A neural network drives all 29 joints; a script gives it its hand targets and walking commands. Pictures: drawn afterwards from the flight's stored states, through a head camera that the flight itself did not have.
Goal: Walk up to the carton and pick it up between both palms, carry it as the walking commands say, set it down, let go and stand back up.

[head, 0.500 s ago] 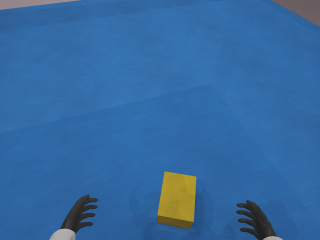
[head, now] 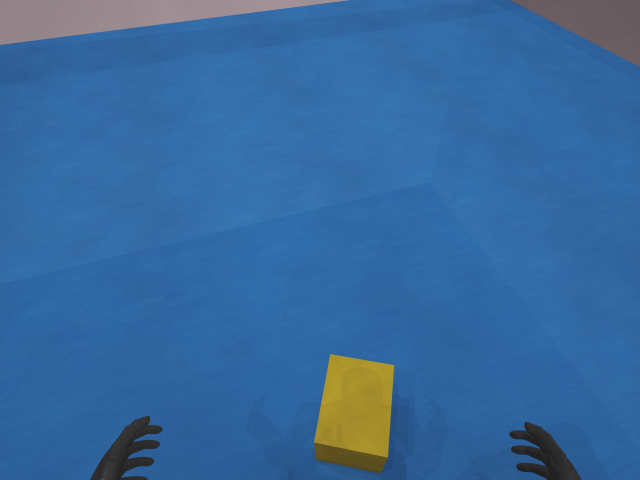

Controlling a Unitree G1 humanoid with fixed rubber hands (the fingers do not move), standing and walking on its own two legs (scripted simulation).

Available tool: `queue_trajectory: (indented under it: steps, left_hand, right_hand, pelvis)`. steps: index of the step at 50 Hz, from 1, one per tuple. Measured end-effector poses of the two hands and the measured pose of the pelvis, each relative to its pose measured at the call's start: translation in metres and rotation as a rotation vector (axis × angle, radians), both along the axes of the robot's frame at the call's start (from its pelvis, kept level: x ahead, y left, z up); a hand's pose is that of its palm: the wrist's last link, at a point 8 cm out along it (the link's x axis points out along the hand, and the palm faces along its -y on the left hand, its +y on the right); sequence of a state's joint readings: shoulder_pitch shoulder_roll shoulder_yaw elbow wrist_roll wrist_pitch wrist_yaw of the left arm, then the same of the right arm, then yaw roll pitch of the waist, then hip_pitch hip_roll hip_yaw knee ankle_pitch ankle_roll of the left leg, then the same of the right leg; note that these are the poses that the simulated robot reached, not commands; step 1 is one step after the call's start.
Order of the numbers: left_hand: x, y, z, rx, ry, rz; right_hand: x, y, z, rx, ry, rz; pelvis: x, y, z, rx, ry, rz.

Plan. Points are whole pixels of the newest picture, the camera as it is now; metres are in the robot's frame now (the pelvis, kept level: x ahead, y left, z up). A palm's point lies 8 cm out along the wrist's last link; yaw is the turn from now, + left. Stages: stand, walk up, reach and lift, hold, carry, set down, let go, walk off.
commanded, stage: stand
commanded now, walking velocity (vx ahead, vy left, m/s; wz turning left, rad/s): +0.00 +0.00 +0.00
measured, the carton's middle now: (354, 412) +0.42 -0.06 -0.68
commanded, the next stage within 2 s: none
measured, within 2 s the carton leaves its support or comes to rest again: neither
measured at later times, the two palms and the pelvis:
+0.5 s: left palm out of the picture +0.13 +0.29 -0.08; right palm out of the picture +0.14 -0.30 -0.09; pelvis +0.01 -0.01 +0.00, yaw +1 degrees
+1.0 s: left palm out of the picture +0.09 +0.30 -0.09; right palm out of the picture +0.10 -0.30 -0.09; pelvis +0.00 +0.00 +0.01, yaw +0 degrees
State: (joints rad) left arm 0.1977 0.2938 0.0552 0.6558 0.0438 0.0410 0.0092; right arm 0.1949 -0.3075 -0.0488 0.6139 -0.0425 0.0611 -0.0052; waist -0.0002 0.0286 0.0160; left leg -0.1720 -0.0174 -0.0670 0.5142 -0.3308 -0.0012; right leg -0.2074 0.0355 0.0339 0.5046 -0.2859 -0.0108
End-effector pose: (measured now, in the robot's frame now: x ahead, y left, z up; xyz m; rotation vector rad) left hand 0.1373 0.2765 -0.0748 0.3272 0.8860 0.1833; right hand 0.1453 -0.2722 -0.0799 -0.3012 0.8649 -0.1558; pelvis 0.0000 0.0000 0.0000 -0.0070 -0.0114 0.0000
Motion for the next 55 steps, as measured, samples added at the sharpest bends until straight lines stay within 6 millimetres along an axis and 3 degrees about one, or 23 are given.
queue_trajectory:
  steps: [7, 21, 55]
  left_hand:
    - [-0.009, 0.015, -0.002, 0.041, 0.053, 0.034]
    - [-0.008, 0.009, -0.01, 0.024, 0.087, 0.045]
    - [-0.048, 0.025, -0.013, 0.036, 0.182, 0.058]
  right_hand:
    - [-0.002, -0.015, -0.007, -0.032, 0.05, 0.005]
    - [-0.002, -0.021, -0.01, -0.045, 0.083, 0.001]
    - [-0.051, -0.033, -0.014, -0.066, 0.189, -0.028]
  pelvis:
    - [0.007, -0.003, 0.001, 0.001, 0.013, 0.004]
    - [0.013, -0.006, 0.003, 0.002, 0.002, 0.01]
    - [-0.007, -0.004, 0.009, 0.007, -0.029, 0.003]
